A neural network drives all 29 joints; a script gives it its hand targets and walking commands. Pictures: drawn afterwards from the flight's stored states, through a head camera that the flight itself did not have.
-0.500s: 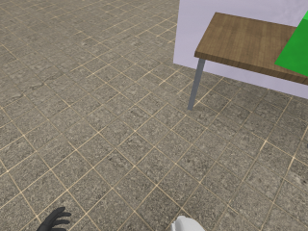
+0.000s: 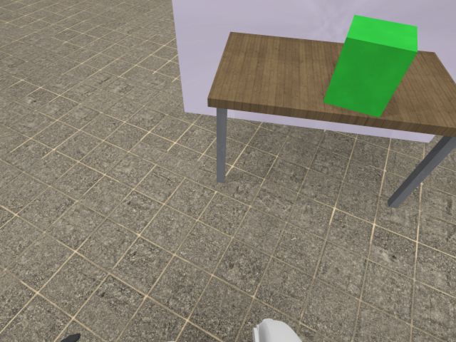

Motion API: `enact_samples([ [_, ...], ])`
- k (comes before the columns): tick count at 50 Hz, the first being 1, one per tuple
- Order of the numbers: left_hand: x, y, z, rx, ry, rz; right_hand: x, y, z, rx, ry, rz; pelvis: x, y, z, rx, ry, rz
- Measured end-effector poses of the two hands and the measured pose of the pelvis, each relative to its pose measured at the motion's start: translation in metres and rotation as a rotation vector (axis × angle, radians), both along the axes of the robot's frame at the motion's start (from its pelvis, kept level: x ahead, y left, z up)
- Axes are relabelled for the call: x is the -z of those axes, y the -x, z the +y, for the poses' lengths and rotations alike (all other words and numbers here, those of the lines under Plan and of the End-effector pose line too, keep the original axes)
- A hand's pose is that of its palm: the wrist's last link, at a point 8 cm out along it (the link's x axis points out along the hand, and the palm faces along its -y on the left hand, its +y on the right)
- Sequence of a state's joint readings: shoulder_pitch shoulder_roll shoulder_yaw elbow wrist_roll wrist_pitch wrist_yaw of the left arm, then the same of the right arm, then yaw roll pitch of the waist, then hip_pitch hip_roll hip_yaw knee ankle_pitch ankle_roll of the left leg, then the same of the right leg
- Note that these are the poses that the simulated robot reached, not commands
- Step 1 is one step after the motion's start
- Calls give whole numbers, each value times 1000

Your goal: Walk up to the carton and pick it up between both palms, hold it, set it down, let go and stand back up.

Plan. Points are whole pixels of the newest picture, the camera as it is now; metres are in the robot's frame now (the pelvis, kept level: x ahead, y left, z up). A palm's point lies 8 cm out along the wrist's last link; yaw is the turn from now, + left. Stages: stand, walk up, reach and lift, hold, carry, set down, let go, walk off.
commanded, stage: walk up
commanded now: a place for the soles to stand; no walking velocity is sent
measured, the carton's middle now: (367, 66) +1.02 -0.47 -0.04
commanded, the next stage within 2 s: none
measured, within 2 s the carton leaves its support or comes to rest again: neither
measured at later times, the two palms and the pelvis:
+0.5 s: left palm (143, 273) +0.27 +0.20 -0.12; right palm out of the picture +0.13 -0.42 -0.09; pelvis +0.14 -0.09 -0.02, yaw -10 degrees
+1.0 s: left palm (188, 230) +0.38 +0.12 -0.12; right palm out of the picture +0.25 -0.52 -0.09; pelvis +0.26 -0.19 -0.01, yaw -11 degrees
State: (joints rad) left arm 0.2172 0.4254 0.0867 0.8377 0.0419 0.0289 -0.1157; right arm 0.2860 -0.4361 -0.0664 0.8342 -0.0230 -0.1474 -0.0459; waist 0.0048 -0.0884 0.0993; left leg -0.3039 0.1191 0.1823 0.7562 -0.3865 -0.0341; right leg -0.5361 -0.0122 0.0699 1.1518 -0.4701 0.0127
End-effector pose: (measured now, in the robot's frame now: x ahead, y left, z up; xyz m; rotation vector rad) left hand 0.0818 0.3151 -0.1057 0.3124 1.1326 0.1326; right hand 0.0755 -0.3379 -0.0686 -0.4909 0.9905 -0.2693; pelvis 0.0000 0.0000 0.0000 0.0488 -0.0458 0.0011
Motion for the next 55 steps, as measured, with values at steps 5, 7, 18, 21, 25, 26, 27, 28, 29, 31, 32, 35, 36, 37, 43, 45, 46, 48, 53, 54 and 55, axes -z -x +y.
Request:
enact_samples([
  [5,-11,-72,-17,68,-40,-54,10,8,-44,80,9,57,7,-32,-27,60,15,2],
  [7,-13,-97,-26,74,-60,-105,19,9,-61,119,6,91,13,-46,-41,64,47,0],
  [18,6,-142,-77,96,-32,-110,31,-57,-65,109,-57,61,18,-102,-66,103,49,6],
  [21,18,-154,-91,112,-18,-51,31,-60,-67,132,-59,43,20,-119,-74,133,17,-4],
  [25,18,-190,-115,159,-12,-32,26,-51,-86,193,-45,63,15,-138,-93,167,8,-6],
  [26,15,-203,-122,171,-12,-46,25,-48,-94,207,-41,75,15,-142,-99,172,11,-4],
  [27,12,-215,-129,183,-13,-64,25,-45,-102,222,-38,88,15,-147,-105,176,13,-2],
  [28,9,-228,-136,195,-16,-82,26,-42,-111,240,-36,100,16,-151,-112,178,17,0],
  [29,6,-240,-142,205,-22,-104,28,-39,-121,253,-33,115,18,-156,-119,178,25,0],
  [31,3,-260,-152,201,-37,-164,36,-39,-140,267,-27,157,24,-165,-135,171,53,-3],
  [32,2,-266,-155,187,-43,-192,38,-41,-148,278,-25,175,27,-170,-141,168,58,-2],
  [35,-3,-272,-164,147,-59,-210,40,-65,-162,277,-28,182,25,-183,-153,163,70,-8],
  [36,-4,-271,-166,141,-63,-197,40,-76,-165,263,-33,173,23,-187,-155,163,71,-9],
  [37,-4,-269,-168,138,-66,-179,39,-88,-167,247,-38,160,21,-192,-157,163,71,-8],
  [43,8,-260,-177,127,-45,-65,31,-153,-168,173,-61,87,17,-224,-167,159,64,2],
  [45,16,-263,-179,121,-43,-27,30,-167,-171,167,-54,60,20,-236,-169,172,43,3],
  [46,19,-266,-181,127,-45,-5,29,-172,-172,174,-52,47,20,-242,-172,177,37,2],
  [48,20,-277,-189,147,-49,28,26,-176,-178,196,-46,38,18,-253,-179,190,21,-5],
  [53,12,-330,-216,193,-51,2,20,-173,-202,239,-37,77,12,-275,-203,204,11,-6],
  [54,9,-343,-223,201,-52,-15,21,-171,-209,246,-34,92,12,-280,-209,203,14,-2],
  [55,6,-357,-231,211,-53,-36,22,-170,-216,254,-33,106,12,-284,-215,203,15,0],
])
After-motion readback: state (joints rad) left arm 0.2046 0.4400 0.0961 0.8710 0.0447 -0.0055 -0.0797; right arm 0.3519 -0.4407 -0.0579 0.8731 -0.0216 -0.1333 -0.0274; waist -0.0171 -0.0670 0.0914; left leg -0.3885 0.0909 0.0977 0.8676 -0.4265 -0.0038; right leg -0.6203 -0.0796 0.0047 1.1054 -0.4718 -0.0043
